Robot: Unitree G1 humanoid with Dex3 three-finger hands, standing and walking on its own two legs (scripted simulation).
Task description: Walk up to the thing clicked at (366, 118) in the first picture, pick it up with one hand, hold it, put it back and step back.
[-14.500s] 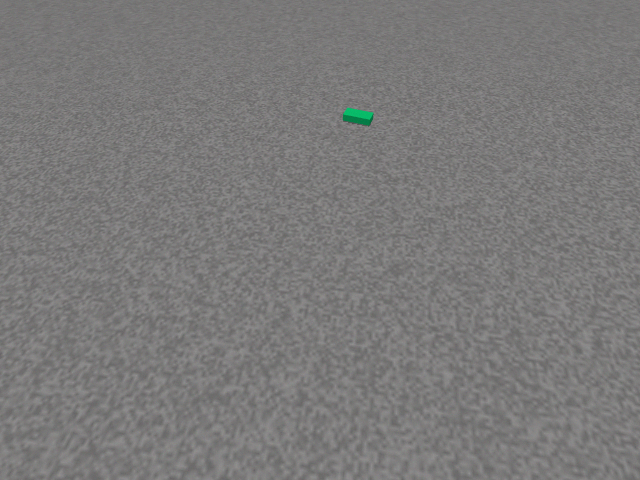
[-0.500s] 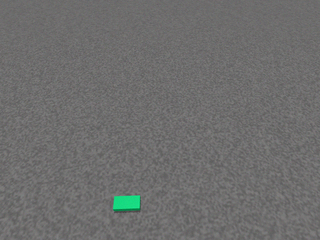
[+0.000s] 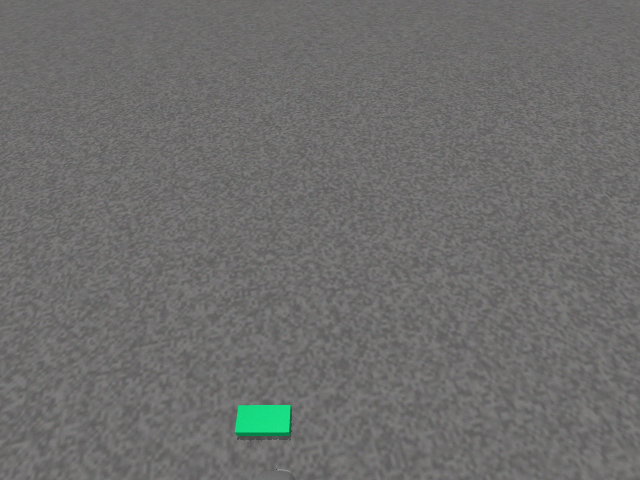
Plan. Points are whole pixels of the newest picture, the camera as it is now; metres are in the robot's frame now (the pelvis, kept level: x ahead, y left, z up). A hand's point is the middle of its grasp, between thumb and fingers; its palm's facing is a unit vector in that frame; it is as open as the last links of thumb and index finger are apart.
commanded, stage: walk up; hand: left
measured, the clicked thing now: (264, 420) +0.40 +0.22 -0.76
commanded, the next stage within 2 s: stand in 1.72 s
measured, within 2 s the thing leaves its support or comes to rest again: neither
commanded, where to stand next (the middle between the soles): +0.02 -0.01 m, yaw +1 degrees
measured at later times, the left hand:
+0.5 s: hand out of the picture +0.09 +0.27 -0.16, palm faces -0.02 -0.90 -0.44, open 7.4 cm
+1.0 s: hand out of the picture +0.01 +0.30 -0.15, palm faces +0.04 -0.93 -0.37, open 7.4 cm
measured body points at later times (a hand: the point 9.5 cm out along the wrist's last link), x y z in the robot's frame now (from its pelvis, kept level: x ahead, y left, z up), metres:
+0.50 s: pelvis -0.01 +0.00 -0.04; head +0.04 -0.03 +0.41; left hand +0.09 +0.32 -0.13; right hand +0.17 -0.30 -0.15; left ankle +0.13 +0.12 -0.73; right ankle -0.01 -0.11 -0.74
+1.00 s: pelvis -0.01 +0.01 -0.01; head -0.01 +0.03 +0.44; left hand +0.01 +0.35 -0.13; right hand +0.05 -0.31 -0.11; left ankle -0.05 +0.14 -0.74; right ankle +0.06 -0.12 -0.70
